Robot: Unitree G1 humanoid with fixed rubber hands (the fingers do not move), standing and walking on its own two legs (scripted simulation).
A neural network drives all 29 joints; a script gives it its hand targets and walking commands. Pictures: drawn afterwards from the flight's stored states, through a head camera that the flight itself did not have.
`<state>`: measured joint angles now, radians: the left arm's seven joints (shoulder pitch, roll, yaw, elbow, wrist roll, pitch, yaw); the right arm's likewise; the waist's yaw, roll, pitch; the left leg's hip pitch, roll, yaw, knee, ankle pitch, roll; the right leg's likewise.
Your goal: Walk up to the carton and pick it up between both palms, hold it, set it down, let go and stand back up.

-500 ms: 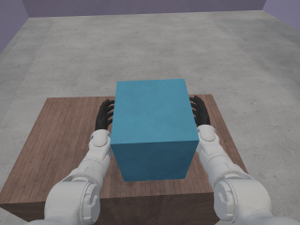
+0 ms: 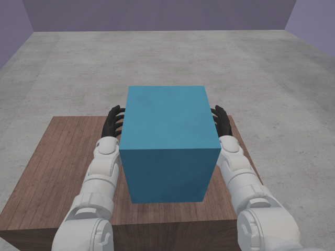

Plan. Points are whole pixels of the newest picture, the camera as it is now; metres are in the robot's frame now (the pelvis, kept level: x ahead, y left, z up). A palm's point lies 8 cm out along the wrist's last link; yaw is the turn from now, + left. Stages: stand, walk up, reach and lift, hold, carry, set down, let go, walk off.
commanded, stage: reach and lift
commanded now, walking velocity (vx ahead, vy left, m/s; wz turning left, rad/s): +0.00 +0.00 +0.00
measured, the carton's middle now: (167, 146) +0.38 +0.00 +0.06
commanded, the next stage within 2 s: hold in 1.38 s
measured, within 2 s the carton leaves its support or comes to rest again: neither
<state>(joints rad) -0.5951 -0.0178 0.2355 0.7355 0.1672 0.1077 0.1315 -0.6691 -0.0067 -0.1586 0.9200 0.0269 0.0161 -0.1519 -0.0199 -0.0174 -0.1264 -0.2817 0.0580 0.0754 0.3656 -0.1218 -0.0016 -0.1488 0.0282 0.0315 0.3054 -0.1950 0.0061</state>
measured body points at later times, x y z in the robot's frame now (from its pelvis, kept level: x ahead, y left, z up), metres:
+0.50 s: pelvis -0.01 +0.00 +0.00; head -0.06 +0.02 +0.45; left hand +0.36 +0.17 +0.15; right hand +0.37 -0.12 +0.14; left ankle +0.04 +0.12 -0.75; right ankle -0.02 -0.12 -0.75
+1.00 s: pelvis +0.00 +0.00 +0.00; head -0.05 +0.02 +0.45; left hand +0.37 +0.16 +0.17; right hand +0.38 -0.13 +0.15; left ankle +0.04 +0.12 -0.75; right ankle -0.02 -0.12 -0.75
